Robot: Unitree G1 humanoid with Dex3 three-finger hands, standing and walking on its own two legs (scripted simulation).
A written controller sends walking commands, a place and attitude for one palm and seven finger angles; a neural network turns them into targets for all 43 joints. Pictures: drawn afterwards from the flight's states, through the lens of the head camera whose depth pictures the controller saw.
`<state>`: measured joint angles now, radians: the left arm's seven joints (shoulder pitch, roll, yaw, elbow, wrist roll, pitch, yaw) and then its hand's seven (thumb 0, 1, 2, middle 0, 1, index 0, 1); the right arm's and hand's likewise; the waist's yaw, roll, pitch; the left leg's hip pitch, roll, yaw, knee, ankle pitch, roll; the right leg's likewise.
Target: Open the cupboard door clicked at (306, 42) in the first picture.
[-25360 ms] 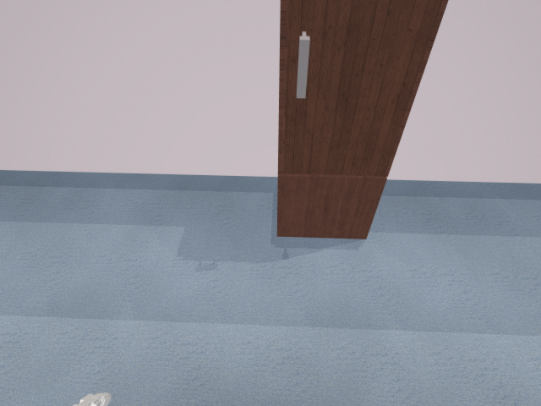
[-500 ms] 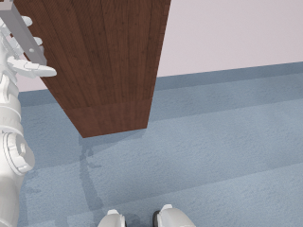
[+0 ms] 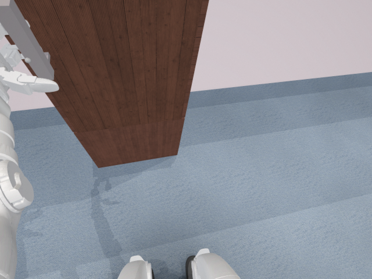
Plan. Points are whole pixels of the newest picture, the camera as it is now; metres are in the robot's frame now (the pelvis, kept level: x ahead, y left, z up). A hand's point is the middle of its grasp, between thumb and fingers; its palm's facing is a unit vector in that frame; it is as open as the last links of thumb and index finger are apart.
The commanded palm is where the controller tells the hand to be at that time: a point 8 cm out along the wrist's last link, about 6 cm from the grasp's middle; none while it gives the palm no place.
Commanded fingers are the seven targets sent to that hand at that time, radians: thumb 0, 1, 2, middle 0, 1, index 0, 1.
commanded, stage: close the thumb around the handle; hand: left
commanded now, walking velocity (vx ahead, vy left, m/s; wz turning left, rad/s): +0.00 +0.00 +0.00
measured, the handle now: (29, 36) +0.57 +0.25 +0.12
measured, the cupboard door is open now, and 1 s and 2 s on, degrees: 0 3 47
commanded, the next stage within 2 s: pull the door open along its arc in 0.64 s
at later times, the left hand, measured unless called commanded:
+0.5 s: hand (39, 58) +0.53 +0.23 +0.11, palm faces +0.07 -1.00 +0.01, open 6.9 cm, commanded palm +0.51 +0.27 +0.11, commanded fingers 0.00 0.90 0.90 -0.40 -1.35 -0.40 -1.35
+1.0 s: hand (47, 66) +0.51 +0.21 +0.11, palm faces +0.12 -0.99 -0.01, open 5.8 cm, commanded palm +0.46 +0.25 +0.11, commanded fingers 0.00 0.90 0.90 -0.40 -1.35 -0.40 -1.35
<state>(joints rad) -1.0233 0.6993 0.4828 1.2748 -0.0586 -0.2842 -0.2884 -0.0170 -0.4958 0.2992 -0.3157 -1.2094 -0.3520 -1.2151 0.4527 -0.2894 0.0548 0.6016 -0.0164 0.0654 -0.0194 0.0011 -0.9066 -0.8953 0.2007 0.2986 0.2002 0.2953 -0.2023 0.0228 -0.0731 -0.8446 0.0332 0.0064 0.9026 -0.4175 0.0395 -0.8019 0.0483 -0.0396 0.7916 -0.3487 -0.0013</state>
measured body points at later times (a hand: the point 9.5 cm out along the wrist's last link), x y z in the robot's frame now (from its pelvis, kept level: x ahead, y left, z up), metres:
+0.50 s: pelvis +0.01 +0.00 +0.00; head +0.13 +0.03 +0.43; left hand +0.52 +0.28 +0.11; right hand -0.02 -0.26 -0.10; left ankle +0.00 +0.09 -0.69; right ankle +0.01 -0.12 -0.69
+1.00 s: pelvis +0.01 -0.01 +0.01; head +0.12 +0.00 +0.44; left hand +0.50 +0.27 +0.11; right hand -0.02 -0.28 -0.10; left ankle +0.00 +0.09 -0.69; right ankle +0.01 -0.13 -0.69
